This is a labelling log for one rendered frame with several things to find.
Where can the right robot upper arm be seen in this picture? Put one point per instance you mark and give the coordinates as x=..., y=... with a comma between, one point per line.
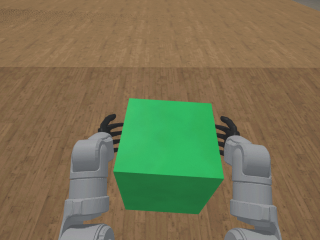
x=249, y=234

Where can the right robot forearm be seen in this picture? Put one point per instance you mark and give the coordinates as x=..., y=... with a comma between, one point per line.
x=251, y=201

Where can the left robot hand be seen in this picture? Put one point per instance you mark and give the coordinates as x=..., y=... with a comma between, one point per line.
x=104, y=127

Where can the left robot upper arm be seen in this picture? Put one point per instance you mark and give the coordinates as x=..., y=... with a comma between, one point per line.
x=97, y=231

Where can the right robot hand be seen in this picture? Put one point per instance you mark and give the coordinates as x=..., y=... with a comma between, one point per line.
x=231, y=131

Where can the left robot forearm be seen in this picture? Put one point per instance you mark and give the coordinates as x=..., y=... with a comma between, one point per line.
x=88, y=197

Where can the carton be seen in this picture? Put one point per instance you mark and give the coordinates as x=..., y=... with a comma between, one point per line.
x=168, y=158

